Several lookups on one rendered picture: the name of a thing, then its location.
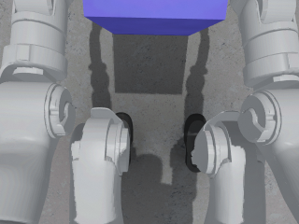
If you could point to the right robot thigh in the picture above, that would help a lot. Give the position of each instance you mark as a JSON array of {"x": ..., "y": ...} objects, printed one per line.
[{"x": 237, "y": 178}]

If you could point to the left robot upper arm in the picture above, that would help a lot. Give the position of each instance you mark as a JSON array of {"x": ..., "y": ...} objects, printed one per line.
[{"x": 33, "y": 118}]

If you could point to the left robot thigh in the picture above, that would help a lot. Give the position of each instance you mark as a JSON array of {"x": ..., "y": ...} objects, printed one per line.
[{"x": 95, "y": 181}]

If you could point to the robot thigh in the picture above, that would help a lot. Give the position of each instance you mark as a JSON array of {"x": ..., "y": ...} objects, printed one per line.
[
  {"x": 237, "y": 178},
  {"x": 95, "y": 181}
]

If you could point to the right robot upper arm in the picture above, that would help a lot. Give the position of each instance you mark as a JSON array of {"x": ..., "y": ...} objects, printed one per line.
[{"x": 270, "y": 119}]

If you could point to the left robot forearm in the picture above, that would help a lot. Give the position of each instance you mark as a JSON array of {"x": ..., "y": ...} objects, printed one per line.
[{"x": 36, "y": 52}]

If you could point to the carton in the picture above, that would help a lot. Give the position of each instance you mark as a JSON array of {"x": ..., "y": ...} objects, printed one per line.
[{"x": 155, "y": 17}]

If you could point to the right robot forearm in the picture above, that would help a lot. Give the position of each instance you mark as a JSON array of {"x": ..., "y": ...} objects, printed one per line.
[{"x": 270, "y": 42}]

